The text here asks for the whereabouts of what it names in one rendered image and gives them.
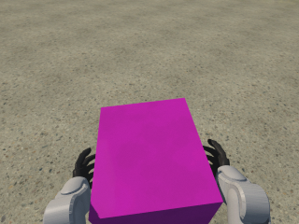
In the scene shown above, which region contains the robot right forearm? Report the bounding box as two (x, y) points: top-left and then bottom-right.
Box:
(215, 165), (271, 224)

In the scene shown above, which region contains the robot right hand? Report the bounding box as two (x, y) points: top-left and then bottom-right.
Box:
(203, 139), (230, 178)

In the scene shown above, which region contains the robot left forearm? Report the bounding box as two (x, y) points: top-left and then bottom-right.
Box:
(42, 176), (92, 224)

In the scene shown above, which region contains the carton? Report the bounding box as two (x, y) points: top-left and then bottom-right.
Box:
(88, 98), (223, 224)

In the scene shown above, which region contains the robot left hand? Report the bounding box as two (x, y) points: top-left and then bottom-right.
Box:
(72, 147), (96, 189)

